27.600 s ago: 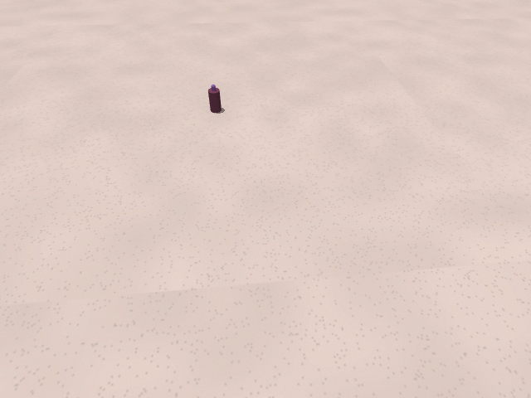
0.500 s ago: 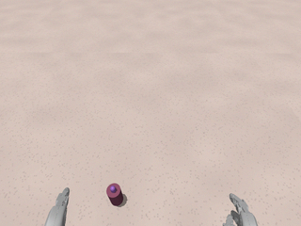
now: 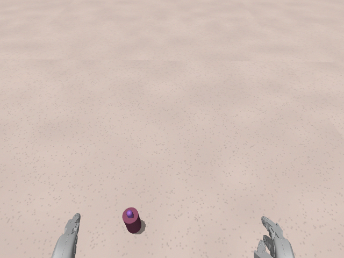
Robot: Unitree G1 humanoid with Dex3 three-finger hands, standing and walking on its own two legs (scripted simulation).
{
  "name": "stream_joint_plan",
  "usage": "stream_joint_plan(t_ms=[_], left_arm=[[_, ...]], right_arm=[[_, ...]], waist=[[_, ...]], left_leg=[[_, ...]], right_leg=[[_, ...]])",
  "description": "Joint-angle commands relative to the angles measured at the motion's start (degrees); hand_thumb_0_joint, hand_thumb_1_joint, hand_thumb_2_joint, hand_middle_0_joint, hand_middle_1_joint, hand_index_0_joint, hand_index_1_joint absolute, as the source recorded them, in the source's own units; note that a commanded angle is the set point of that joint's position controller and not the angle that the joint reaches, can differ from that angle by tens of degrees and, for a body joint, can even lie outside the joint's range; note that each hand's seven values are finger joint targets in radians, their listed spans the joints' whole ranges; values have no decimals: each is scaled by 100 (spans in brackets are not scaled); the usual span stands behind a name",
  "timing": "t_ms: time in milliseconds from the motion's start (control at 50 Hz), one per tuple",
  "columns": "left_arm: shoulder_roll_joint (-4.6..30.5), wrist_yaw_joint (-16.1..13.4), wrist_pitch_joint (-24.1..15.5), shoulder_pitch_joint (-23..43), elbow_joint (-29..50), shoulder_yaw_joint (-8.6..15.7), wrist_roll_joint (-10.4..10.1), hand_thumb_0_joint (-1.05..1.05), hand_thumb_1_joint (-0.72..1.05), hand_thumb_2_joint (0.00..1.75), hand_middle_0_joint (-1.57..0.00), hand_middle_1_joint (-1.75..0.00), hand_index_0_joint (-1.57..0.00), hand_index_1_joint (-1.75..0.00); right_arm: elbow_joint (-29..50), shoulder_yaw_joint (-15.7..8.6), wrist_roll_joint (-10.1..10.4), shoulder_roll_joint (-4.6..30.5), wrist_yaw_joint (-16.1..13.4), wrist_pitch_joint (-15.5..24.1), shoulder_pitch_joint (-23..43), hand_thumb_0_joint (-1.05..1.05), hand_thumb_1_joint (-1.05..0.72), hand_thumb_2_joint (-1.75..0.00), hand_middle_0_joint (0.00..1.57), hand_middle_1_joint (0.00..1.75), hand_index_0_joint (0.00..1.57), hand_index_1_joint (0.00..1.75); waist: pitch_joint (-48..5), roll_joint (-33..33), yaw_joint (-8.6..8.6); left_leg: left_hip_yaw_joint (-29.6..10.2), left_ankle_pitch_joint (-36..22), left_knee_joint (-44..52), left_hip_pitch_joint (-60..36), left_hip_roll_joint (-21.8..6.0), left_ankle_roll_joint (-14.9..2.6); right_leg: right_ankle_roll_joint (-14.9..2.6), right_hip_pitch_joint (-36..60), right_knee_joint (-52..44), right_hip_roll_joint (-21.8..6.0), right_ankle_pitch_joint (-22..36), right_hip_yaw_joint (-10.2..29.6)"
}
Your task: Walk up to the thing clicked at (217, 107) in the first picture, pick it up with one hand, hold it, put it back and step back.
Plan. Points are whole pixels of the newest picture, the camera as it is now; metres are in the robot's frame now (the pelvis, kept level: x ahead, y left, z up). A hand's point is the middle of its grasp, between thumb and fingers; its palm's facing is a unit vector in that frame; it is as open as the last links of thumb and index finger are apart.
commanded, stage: home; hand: left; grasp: from the side
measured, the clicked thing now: (131, 219) +0.44 +0.21 -0.62
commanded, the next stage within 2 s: stand in 0.50 s
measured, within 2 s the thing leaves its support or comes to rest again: neither
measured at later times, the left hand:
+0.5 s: hand (91, 250) +0.18 +0.19 -0.05, palm faces +0.09 -0.95 -0.29, open 17.5 cm
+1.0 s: hand (91, 253) +0.17 +0.19 -0.06, palm faces +0.05 -0.95 -0.32, open 10.4 cm
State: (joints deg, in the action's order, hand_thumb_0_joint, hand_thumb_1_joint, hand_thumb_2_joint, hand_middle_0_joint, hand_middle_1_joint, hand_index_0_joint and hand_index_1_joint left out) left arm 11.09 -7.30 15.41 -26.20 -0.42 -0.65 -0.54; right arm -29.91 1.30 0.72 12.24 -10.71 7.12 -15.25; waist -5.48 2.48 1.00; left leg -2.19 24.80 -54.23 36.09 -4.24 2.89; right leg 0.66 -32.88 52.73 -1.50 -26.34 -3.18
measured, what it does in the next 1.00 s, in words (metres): stands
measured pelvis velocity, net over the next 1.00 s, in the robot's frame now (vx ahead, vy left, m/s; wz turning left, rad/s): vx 0.00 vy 0.00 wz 0.00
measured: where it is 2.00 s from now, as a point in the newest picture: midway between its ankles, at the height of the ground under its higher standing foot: outside the picture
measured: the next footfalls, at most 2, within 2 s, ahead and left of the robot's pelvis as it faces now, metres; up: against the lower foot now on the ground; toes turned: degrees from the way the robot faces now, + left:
none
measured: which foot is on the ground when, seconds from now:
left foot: down 0.00-1.00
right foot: down 0.00-1.00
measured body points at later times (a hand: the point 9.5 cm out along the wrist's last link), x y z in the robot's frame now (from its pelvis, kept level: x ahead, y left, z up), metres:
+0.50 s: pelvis +0.01 +0.01 +0.00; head +0.03 +0.00 +0.45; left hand +0.17 +0.24 -0.03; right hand +0.16 -0.23 -0.08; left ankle +0.03 +0.15 -0.69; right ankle +0.01 -0.13 -0.69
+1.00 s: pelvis +0.00 +0.00 +0.00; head +0.03 +0.00 +0.45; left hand +0.17 +0.24 -0.04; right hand +0.16 -0.24 -0.08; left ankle +0.03 +0.15 -0.69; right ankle +0.01 -0.13 -0.69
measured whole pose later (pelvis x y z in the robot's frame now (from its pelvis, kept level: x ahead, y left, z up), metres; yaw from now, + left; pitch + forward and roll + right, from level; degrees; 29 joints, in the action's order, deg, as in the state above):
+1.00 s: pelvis +0.00 +0.00 +0.00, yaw +0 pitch +5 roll -1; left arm 12.2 -5.7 10.9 -22.9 -7.0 -1.1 2.2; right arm -33.5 1.1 -2.6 12.6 -8.9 6.5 -13.9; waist -3.3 1.8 0.4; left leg -1.7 25.1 -53.5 33.4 -3.6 2.2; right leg 1.0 -30.3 52.1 -2.1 -26.7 -2.7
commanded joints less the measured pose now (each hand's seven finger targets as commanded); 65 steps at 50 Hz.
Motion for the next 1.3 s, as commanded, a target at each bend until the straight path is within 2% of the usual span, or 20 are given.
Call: stream_joint_plan(t_ms=[0,240,280,420,440,520,580,620,640,720,760,780,860,900,920,940,960,1000,1060,1280], left_arm=[[625,-90,-312,195,1153,370,37,0,-55,6,-5,-6,-5,-6],[532,-89,-294,89,1006,319,52,0,-56,5,-5,-5,-5,-5],[694,-107,-327,240,1282,422,60,0,-59,4,-5,-5,-5,-5],[622,-100,-283,210,1204,364,50,0,-58,4,-5,-5,-5,-5],[434,-85,-255,-24,801,258,62,0,-58,4,-5,-5,-5,-5],[703,-109,-291,190,1283,440,75,0,-57,4,-5,-5,-5,-5],[529,-102,-256,73,1000,323,61,0,-56,5,-5,-5,-5,-5],[501,-91,-254,169,1011,281,52,0,-40,21,-20,-21,-20,-21],[676,-114,-293,344,1313,439,60,0,-32,29,-20,-29,-20,-29],[430,-91,-245,19,857,261,64,0,0,61,-20,-30,-20,-30],[668,-106,-279,258,1302,423,50,0,16,77,-20,-30,-20,-30],[624,-101,-265,232,1110,358,59,0,24,85,-20,-30,-20,-30],[507,-86,-249,65,960,280,54,0,56,90,-20,-30,-20,-30],[675,-106,-271,242,1230,422,53,0,72,90,-20,-30,-20,-30],[534,-84,-263,86,991,307,63,0,80,90,-20,-30,-20,-30],[1434,172,-940,1101,-1019,620,606,0,88,90,-20,-30,-20,-30],[1480,323,-1206,896,-1478,655,655,0,90,90,-20,-30,-20,-30],[1620,476,-1518,979,-1920,541,547,0,90,90,-20,-30,-20,-30],[1575,579,-1633,1294,-2566,519,369,0,90,90,-20,-30,-20,-30],[1662,527,-1728,1494,-4467,455,256,0,90,90,-20,-30,-20,-30]], right_arm=[[917,-281,-37,596,-53,356,396,0,-90,-90,20,30,20,30],[875,-271,-54,571,-44,381,396,0,-90,-90,20,30,20,30],[897,-287,-52,573,-59,369,394,0,-90,-90,20,30,20,30],[868,-272,-65,564,-68,377,351,0,-90,-90,20,30,20,30],[860,-268,-66,568,-60,385,366,0,-90,-90,20,30,20,30],[863,-301,-73,578,-70,352,320,0,-90,-90,20,30,20,30],[852,-280,-73,570,-62,350,332,0,-90,-90,20,30,20,30],[872,-276,-70,580,-46,349,375,0,-90,-90,20,30,20,30],[854,-296,-71,585,-47,346,366,0,-90,-90,20,30,20,30],[854,-277,-79,568,-45,349,353,0,-90,-90,20,30,20,30],[892,-290,-68,589,-37,344,381,0,-90,-90,20,30,20,30],[870,-277,-66,594,-40,345,381,0,-90,-90,20,30,20,30],[892,-263,-73,553,-53,351,380,0,-90,-90,20,30,20,30],[917,-288,-69,597,-62,354,399,0,-90,-90,20,30,20,30],[888,-268,-76,567,-61,349,388,0,-90,-90,20,30,20,30],[-338,-534,-677,1496,280,-59,589,0,-90,-90,20,30,20,30],[-598,-567,-749,1445,499,-209,573,0,-90,-90,20,30,20,30],[-644,-583,-552,1334,701,-335,634,0,-90,-90,20,30,20,30],[-921,-601,-374,1356,921,-354,600,0,-90,-90,20,30,20,30],[-1908,-605,-336,1584,974,-485,633,0,-90,-90,20,30,20,30]], waist=[[-528,-139,45],[-461,-111,18],[-623,43,-5],[-541,-110,33],[-504,-240,61],[-722,-21,-7],[-516,-133,40],[-509,-11,15],[-599,24,-5],[-447,-191,58],[-659,68,-38],[-496,-36,34],[-478,-229,46],[-525,-164,5],[-510,-152,34],[259,-534,-142],[-55,-801,-215],[-42,-607,-124],[24,-538,-143],[320,32,-223]], left_leg=[[284,-616,863,-528,333,-269],[272,-743,840,-478,319,-255],[279,-859,826,-558,322,-237],[277,-975,796,-578,307,-257],[260,-991,791,-530,296,-262],[277,-1215,775,-656,299,-237],[271,-1134,786,-581,306,-252],[252,-1048,842,-563,305,-240],[233,-1060,863,-623,284,-228],[248,-1027,835,-583,291,-252],[256,-1065,845,-633,311,-238],[248,-998,847,-585,302,-246],[311,-949,765,-531,337,-277],[329,-842,784,-534,343,-279],[320,-824,798,-527,335,-274],[-30,-1444,1075,-598,176,-464],[130,-1392,939,-865,167,-610],[17,-1249,1040,-1091,243,-652],[15,-1041,1297,-1409,243,-605],[-396,-1514,2572,-1835,-64,-572]], right_leg=[[-40,68,-1007,238,723,-90],[-47,87,-942,253,833,-120],[-53,153,-924,243,936,-114],[-29,192,-945,242,1076,-113],[-27,174,-907,256,1087,-121],[-44,304,-880,245,1280,-106],[-37,223,-908,244,1225,-112],[-55,205,-886,246,1119,-126],[-70,215,-863,257,1098,-142],[-39,180,-917,251,1098,-133],[-66,256,-902,233,1125,-115],[-51,152,-902,244,1051,-133],[-14,180,-1004,217,1085,-89],[-23,168,-1019,206,977,-64],[-27,147,-994,217,949,-77],[-351,923,-1131,-265,958,319],[-498,1006,-1248,-420,1263,648],[-594,992,-1409,-475,1276,852],[-483,950,-1616,-494,994,785],[-252,1885,-2121,-376,1470,384]])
